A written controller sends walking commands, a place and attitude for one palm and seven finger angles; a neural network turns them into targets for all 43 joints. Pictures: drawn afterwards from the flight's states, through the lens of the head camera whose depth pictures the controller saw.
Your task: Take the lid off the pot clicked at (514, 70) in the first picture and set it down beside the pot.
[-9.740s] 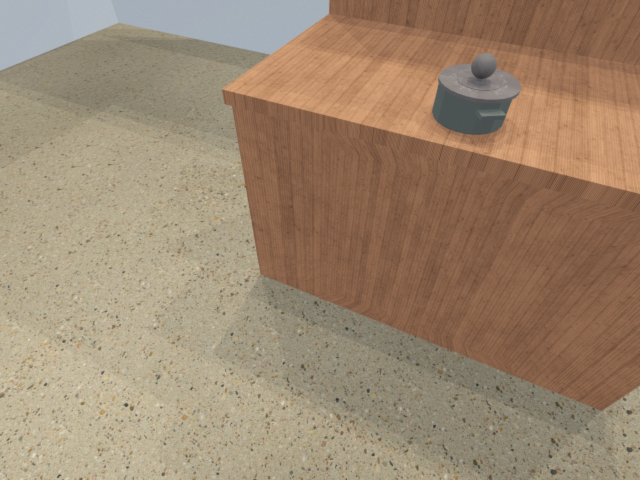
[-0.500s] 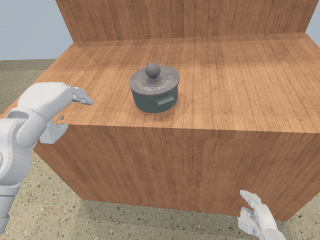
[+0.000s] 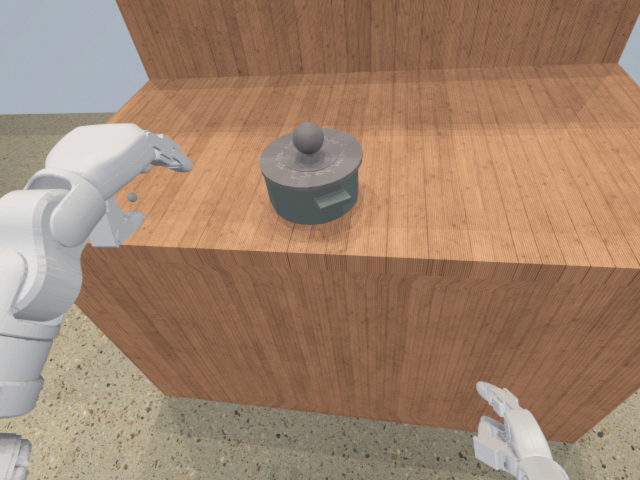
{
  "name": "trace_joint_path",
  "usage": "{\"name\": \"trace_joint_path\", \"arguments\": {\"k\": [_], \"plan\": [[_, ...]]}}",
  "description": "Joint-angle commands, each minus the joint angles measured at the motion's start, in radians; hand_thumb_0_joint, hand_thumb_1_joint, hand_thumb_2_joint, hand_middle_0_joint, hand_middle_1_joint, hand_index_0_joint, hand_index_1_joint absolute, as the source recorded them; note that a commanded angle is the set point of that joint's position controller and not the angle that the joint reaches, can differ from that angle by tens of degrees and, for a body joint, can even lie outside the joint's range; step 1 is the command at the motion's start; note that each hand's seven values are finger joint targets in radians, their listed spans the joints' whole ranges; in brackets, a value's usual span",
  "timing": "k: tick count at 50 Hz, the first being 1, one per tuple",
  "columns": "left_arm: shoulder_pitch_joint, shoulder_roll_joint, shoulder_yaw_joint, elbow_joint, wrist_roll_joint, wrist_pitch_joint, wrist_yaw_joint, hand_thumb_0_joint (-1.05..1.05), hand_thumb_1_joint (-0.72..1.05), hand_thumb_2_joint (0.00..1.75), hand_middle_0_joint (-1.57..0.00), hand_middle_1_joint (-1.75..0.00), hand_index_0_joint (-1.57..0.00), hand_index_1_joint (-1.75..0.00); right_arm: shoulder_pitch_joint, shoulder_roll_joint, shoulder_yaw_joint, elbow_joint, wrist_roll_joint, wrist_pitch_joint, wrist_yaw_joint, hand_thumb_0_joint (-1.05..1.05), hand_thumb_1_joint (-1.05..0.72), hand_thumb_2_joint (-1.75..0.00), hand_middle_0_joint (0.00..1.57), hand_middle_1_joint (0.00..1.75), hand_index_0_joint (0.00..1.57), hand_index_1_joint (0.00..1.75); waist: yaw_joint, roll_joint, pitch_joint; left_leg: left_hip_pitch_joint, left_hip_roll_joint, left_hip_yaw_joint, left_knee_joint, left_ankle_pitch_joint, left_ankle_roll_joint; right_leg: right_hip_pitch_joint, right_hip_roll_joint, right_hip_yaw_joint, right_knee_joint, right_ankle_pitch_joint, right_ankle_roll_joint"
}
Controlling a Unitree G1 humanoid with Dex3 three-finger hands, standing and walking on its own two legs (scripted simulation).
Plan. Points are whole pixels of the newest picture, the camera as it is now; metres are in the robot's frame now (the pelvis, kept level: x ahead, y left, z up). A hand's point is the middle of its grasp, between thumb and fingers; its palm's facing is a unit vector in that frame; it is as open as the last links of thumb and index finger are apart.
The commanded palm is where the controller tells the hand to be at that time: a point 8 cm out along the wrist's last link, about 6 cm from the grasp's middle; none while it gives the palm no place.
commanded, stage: move the open hand above the knob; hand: left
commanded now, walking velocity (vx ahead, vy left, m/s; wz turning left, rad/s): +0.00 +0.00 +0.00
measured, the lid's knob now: (308, 138) +0.58 +0.10 +0.14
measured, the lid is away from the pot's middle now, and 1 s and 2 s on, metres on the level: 0.00 0.00 0.00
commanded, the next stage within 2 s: none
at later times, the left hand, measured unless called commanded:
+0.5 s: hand (202, 162) +0.40 +0.19 +0.22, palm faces -0.11 -0.03 -0.99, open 9.9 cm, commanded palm +0.38 +0.19 +0.29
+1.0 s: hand (251, 125) +0.47 +0.14 +0.23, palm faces -0.15 -0.05 -0.99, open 9.9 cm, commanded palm +0.45 +0.14 +0.29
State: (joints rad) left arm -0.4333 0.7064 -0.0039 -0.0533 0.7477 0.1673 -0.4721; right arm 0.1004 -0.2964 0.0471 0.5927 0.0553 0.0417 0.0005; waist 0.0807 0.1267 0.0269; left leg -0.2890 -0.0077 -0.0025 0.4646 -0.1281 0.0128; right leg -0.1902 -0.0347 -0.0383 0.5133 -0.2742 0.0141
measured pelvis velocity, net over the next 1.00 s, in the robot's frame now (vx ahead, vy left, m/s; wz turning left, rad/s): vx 0.04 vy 0.00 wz -0.01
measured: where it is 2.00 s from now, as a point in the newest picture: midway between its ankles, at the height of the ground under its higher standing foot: outside the picture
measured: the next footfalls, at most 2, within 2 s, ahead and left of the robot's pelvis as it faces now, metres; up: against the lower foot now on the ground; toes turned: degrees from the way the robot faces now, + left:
none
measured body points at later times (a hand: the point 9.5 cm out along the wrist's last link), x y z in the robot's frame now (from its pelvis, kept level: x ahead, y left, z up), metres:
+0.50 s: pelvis +0.02 +0.00 +0.00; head +0.03 -0.05 +0.45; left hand +0.41 +0.19 +0.27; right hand +0.22 -0.23 -0.11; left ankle +0.08 +0.11 -0.74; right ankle +0.00 -0.13 -0.74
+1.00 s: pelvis +0.04 +0.00 +0.00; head +0.05 -0.05 +0.45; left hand +0.47 +0.14 +0.28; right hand +0.22 -0.24 -0.12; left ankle +0.08 +0.11 -0.74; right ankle +0.00 -0.13 -0.74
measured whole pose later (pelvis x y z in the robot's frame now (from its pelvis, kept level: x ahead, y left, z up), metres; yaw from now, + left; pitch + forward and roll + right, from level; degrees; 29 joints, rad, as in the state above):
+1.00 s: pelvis +0.04 +0.00 +0.00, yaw +0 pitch +2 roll +1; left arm -0.95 0.50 -0.27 0.41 0.85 0.34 -0.52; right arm 0.12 -0.29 0.04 0.63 0.07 0.12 0.03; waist 0.01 0.09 -0.02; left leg -0.32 -0.02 0.01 0.47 -0.18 0.01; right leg -0.23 -0.05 -0.02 0.52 -0.33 0.01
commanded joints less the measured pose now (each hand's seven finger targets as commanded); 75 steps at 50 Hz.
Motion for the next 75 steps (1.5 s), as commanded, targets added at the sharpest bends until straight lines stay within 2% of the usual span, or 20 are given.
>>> {"name": "trace_joint_path", "arguments": {"k": [1,9,15,19,22,24,26,29,31,33,39,43,46,50,54,59,62,69,72,75], "plan": [[-0.418,0.207,0.103,-0.099,0.013,0.011,0.029,0.0,-0.39,1.7,-0.88,-0.08,-0.88,-0.08,-0.181,-0.09,-0.031,-0.163,0.001,-0.049,-0.004,0.0,-0.9,-0.9,0.2,0.3,0.2,0.3,-0.022,-0.09,-0.236,0.185,-0.049,0.01,-0.056,-0.015,0.028,-0.07,0.061,-0.017,-0.111,0.036,-0.024],[-0.616,0.254,0.103,-0.075,0.062,0.027,0.041,0.0,-0.39,1.7,-0.88,-0.08,-0.88,-0.08,-0.179,-0.086,-0.027,-0.14,-0.006,-0.049,-0.003,0.0,-0.9,-0.9,0.2,0.3,0.2,0.3,-0.013,-0.05,-0.352,0.222,-0.059,-0.005,-0.042,0.05,0.029,-0.027,0.057,-0.009,-0.089,0.084,-0.039],[-0.598,0.147,0.015,0.071,0.066,0.061,0.012,0.0,-0.39,1.7,-0.88,-0.08,-0.88,-0.08,-0.174,-0.09,-0.028,-0.143,0.004,-0.012,0.01,0.0,-0.9,-0.9,0.2,0.3,0.2,0.3,-0.025,-0.124,-0.296,0.181,-0.058,0.021,-0.034,0.066,0.031,-0.043,0.05,-0.014,-0.085,0.137,-0.033],[-0.636,0.16,0.019,-0.012,0.066,0.069,0.002,0.0,-0.39,1.7,-0.88,-0.08,-0.88,-0.08,-0.185,-0.087,-0.029,-0.166,0.001,-0.014,0.018,0.0,-0.9,-0.9,0.2,0.3,0.2,0.3,-0.022,-0.097,-0.403,0.227,-0.07,0.018,-0.009,0.14,0.04,0.0,0.049,-0.005,-0.064,0.214,-0.035],[-0.745,0.154,-0.007,0.094,0.079,0.086,0.005,0.0,-0.39,1.7,-0.88,-0.08,-0.88,-0.08,-0.167,-0.094,-0.028,-0.136,0.005,0.0,0.008,0.0,-0.9,-0.9,0.2,0.3,0.2,0.3,-0.047,-0.116,-0.302,0.199,-0.061,0.012,-0.026,0.082,0.036,-0.066,0.054,-0.015,-0.077,0.155,-0.034],[-0.794,0.198,0.022,0.117,0.089,0.083,0.004,0.0,-0.39,1.7,-0.88,-0.08,-0.88,-0.08,-0.153,-0.098,-0.03,-0.134,0.002,-0.005,0.007,0.0,-0.9,-0.9,0.2,0.3,0.2,0.3,-0.039,-0.128,-0.331,0.198,-0.066,0.011,-0.026,0.088,0.039,-0.044,0.054,-0.009,-0.08,0.16,-0.036],[-0.793,0.177,0.009,0.172,0.089,0.091,0.002,0.0,-0.39,1.7,-0.88,-0.08,-0.88,-0.08,-0.147,-0.095,-0.031,-0.127,0.002,-0.001,0.003,0.0,-0.9,-0.9,0.2,0.3,0.2,0.3,-0.038,-0.14,-0.331,0.197,-0.067,0.012,-0.021,0.104,0.04,-0.045,0.052,-0.009,-0.071,0.184,-0.036],[-0.828,0.115,-0.042,0.107,0.086,0.094,-0.007,0.0,-0.39,1.7,-0.88,-0.08,-0.88,-0.08,-0.151,-0.087,-0.036,-0.145,0.004,-0.005,0.015,0.0,-0.9,-0.9,0.2,0.3,0.2,0.3,-0.041,-0.101,-0.441,0.25,-0.074,0.013,0.001,0.178,0.044,-0.012,0.052,-0.002,-0.053,0.257,-0.039],[-0.809,0.049,-0.088,0.175,0.086,0.114,-0.011,0.0,-0.39,1.7,-0.88,-0.08,-0.88,-0.08,-0.139,-0.086,-0.038,-0.135,0.007,0.004,0.02,0.0,-0.9,-0.9,0.2,0.3,0.2,0.3,-0.053,-0.12,-0.389,0.237,-0.07,0.009,-0.001,0.178,0.042,-0.049,0.056,-0.014,-0.052,0.255,-0.04],[-0.789,0.112,-0.034,0.227,0.096,0.123,-0.012,0.0,-0.39,1.7,-0.88,-0.08,-0.88,-0.08,-0.114,-0.104,-0.046,-0.125,0.008,0.014,0.023,0.0,-0.9,-0.9,0.2,0.3,0.2,0.3,-0.05,-0.159,-0.371,0.218,-0.066,0.012,0.002,0.164,0.042,-0.044,0.058,-0.01,-0.058,0.257,-0.041],[-0.965,0.06,-0.093,0.164,0.106,0.132,-0.012,0.0,-0.39,1.7,-0.88,-0.08,-0.88,-0.08,-0.128,-0.088,-0.041,-0.134,0.007,0.013,0.025,0.0,-0.9,-0.9,0.2,0.3,0.2,0.3,-0.063,-0.112,-0.451,0.273,-0.072,0.006,0.013,0.244,0.048,-0.032,0.058,-0.009,-0.046,0.31,-0.044],[-0.932,0.088,-0.06,0.3,0.104,0.154,-0.006,0.0,-0.39,1.7,-0.88,-0.08,-0.88,-0.08,-0.089,-0.107,-0.048,-0.105,0.008,0.026,0.025,0.0,-0.9,-0.9,0.2,0.3,0.2,0.3,-0.066,-0.153,-0.402,0.24,-0.066,0.009,0.017,0.24,0.046,-0.039,0.058,-0.013,-0.046,0.332,-0.047],[-1.0,0.002,-0.139,0.33,0.124,0.163,-0.006,0.0,-0.39,1.7,-0.88,-0.08,-0.88,-0.08,-0.105,-0.091,-0.039,-0.106,0.012,0.031,0.026,0.0,-0.9,-0.9,0.2,0.3,0.2,0.3,-0.073,-0.16,-0.397,0.233,-0.066,0.013,-0.001,0.219,0.043,-0.054,0.059,-0.017,-0.046,0.303,-0.045],[-1.061,-0.031,-0.164,0.336,0.129,0.172,-0.003,0.0,-0.39,1.7,-0.88,-0.08,-0.88,-0.08,-0.098,-0.087,-0.043,-0.105,0.009,0.03,0.029,0.0,-0.9,-0.9,0.2,0.3,0.2,0.3,-0.08,-0.151,-0.453,0.267,-0.07,0.005,0.016,0.266,0.049,-0.045,0.061,-0.013,-0.038,0.336,-0.049],[-1.148,0.02,-0.138,0.457,0.147,0.182,0.005,0.0,-0.39,1.7,-0.88,-0.08,-0.88,-0.08,-0.062,-0.095,-0.038,-0.074,0.008,0.037,0.018,0.0,-0.9,-0.9,0.2,0.3,0.2,0.3,-0.091,-0.192,-0.426,0.227,-0.072,0.014,-0.002,0.197,0.049,-0.041,0.059,-0.009,-0.054,0.319,-0.044],[-1.275,-0.103,-0.239,0.469,0.144,0.182,0.006,0.0,-0.39,1.7,-0.88,-0.08,-0.88,-0.08,-0.051,-0.085,-0.045,-0.068,0.007,0.026,0.017,0.0,-0.9,-0.9,0.2,0.3,0.2,0.3,-0.114,-0.142,-0.485,0.293,-0.072,0.002,0.003,0.224,0.049,-0.071,0.064,-0.01,-0.052,0.323,-0.047],[-1.276,-0.067,-0.205,0.631,0.158,0.192,0.007,0.0,-0.39,1.7,-0.88,-0.08,-0.88,-0.08,-0.019,-0.097,-0.044,-0.036,0.005,0.031,0.01,0.0,-0.9,-0.9,0.2,0.3,0.2,0.3,-0.119,-0.186,-0.433,0.24,-0.074,0.013,-0.008,0.186,0.05,-0.073,0.064,-0.006,-0.056,0.325,-0.045],[-1.39,-0.103,-0.233,0.742,0.172,0.164,0.024,0.0,-0.39,1.7,-0.88,-0.08,-0.88,-0.08,0.033,-0.097,-0.048,-0.015,0.0,0.032,0.002,0.0,-0.9,-0.9,0.2,0.3,0.2,0.3,-0.137,-0.206,-0.453,0.232,-0.072,0.021,-0.015,0.193,0.056,-0.062,0.062,0.001,-0.064,0.358,-0.042],[-1.424,-0.126,-0.25,0.84,0.177,0.17,0.034,0.0,-0.39,1.7,-0.88,-0.08,-0.88,-0.08,0.062,-0.102,-0.052,0.006,0.002,0.031,-0.005,0.0,-0.9,-0.9,0.2,0.3,0.2,0.3,-0.159,-0.215,-0.399,0.215,-0.069,0.028,-0.029,0.142,0.059,-0.102,0.067,0.004,-0.082,0.315,-0.038],[-1.48,-0.054,-0.193,0.829,0.182,0.149,0.049,0.0,-0.39,1.7,-0.88,-0.08,-0.88,-0.08,0.085,-0.108,-0.056,0.005,-0.004,0.017,-0.01,0.0,-0.9,-0.9,0.2,0.3,0.2,0.3,-0.151,-0.209,-0.492,0.23,-0.068,0.031,-0.021,0.181,0.065,-0.05,0.064,0.019,-0.071,0.375,-0.037]]}}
